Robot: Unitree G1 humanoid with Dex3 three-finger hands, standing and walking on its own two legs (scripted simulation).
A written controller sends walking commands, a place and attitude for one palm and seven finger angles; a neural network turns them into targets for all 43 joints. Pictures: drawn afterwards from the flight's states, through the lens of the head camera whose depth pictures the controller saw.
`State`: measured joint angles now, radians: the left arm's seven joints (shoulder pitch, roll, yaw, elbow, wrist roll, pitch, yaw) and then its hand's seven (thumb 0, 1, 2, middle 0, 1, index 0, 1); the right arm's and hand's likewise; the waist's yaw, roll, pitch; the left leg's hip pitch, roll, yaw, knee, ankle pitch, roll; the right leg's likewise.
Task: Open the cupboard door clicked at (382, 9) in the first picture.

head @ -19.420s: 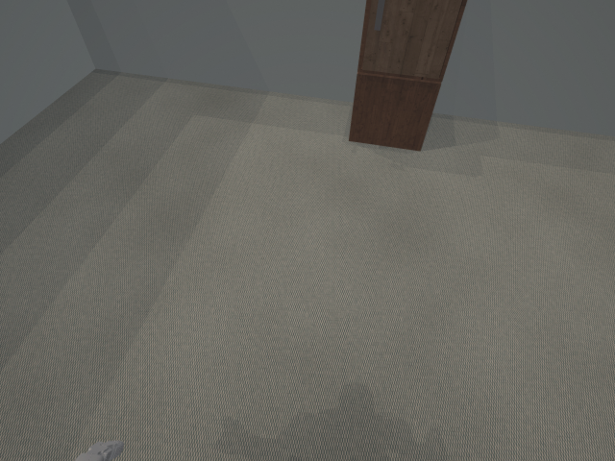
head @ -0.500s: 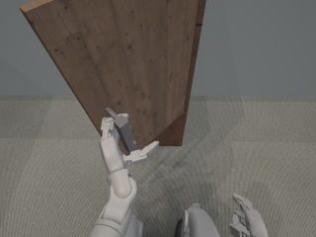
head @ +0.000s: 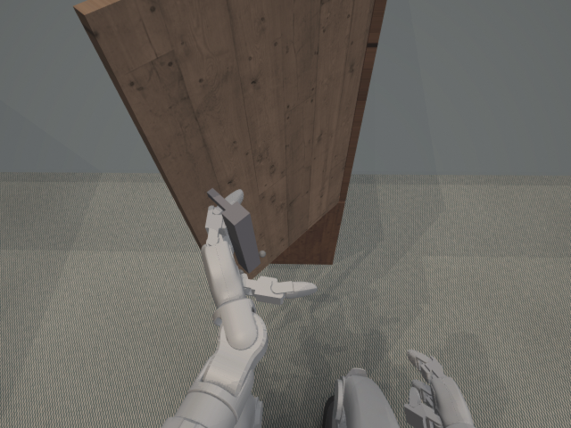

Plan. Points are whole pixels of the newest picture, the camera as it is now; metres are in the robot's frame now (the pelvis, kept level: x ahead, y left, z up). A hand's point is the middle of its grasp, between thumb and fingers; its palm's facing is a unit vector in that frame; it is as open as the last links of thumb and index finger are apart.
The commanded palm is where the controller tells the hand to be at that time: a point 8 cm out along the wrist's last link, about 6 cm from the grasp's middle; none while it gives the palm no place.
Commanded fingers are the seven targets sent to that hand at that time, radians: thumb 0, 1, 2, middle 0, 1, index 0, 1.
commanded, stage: slide the hand sideways off the handle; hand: left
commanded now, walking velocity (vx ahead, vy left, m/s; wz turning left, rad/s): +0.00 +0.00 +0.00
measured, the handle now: (233, 231) +0.38 +0.09 +0.02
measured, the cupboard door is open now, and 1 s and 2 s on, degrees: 46 49 49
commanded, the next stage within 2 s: draw the hand back to the body in 1.18 s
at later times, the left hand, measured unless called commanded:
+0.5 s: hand (255, 291) +0.29 +0.05 +0.03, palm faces -0.09 -1.00 -0.01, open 16.4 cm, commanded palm +0.26 +0.12 +0.03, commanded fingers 0.00 -0.50 0.30 -0.15 -0.30 -0.15 -0.30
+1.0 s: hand (213, 328) +0.24 +0.10 +0.03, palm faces -0.03 -1.00 -0.01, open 16.3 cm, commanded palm +0.21 +0.16 +0.03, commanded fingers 0.00 -0.50 0.30 -0.15 -0.30 -0.15 -0.30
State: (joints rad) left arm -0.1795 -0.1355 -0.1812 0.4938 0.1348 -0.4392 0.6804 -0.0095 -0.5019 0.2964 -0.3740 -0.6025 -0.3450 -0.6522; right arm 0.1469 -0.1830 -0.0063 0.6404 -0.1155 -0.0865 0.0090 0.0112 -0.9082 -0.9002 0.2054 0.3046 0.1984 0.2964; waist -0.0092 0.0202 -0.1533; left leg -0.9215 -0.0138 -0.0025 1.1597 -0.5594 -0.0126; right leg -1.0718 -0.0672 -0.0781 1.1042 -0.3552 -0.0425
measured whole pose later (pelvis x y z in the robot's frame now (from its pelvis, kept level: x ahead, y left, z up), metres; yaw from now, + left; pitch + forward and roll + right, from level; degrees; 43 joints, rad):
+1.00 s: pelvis +0.03 +0.00 -0.02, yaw +1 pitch +20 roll +0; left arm 0.45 0.09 -0.14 -0.13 -0.06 -0.43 -0.03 -0.01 -0.50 0.30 -0.15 -0.30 -0.15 -0.30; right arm 0.20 -0.22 0.00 0.40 -0.03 -0.10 -0.01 0.01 -0.91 -0.90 0.21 0.30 0.20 0.30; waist 0.02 0.01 -0.16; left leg -0.96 -0.02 -0.02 1.28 -0.66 -0.01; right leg -1.11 -0.07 -0.09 1.23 -0.46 -0.04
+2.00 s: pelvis +0.06 +0.02 +0.06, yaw +0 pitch +6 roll -1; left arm 0.65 0.29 0.06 -0.44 -0.02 -0.04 0.09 -0.01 -0.22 0.41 -0.16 -0.30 -0.17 -0.30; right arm 0.30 -0.22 0.04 0.44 0.01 -0.11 -0.11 0.01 -0.91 -0.90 0.21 0.30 0.20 0.30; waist 0.03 0.06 -0.11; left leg -0.40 -0.01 -0.02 0.81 -0.51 0.02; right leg -0.54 -0.04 -0.09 0.77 -0.33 0.00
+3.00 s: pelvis +0.05 +0.02 +0.10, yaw -2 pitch -5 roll -1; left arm 0.45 0.33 0.33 -0.37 -0.03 -0.13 0.11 0.02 0.88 0.89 -0.21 -0.30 -0.21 -0.30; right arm 0.21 -0.22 0.02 0.66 -0.01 -0.16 -0.08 0.01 -0.91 -0.90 0.21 0.30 0.20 0.30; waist 0.07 0.06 0.04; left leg 0.01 0.01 0.02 0.39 -0.31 0.01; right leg -0.14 -0.01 -0.07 0.37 -0.13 -0.01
